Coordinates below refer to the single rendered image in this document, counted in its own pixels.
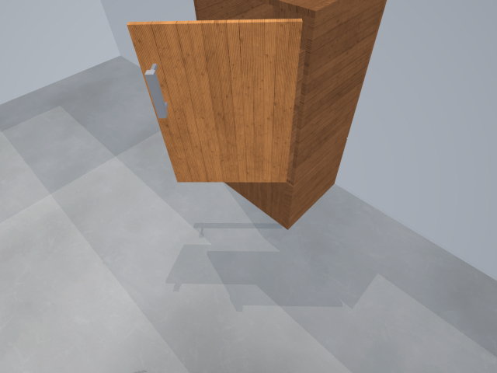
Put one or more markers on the handle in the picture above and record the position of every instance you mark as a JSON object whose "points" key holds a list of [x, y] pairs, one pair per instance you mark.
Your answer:
{"points": [[156, 93]]}

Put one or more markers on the cupboard door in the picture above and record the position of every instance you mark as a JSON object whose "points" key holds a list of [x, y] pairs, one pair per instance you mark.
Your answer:
{"points": [[230, 87]]}

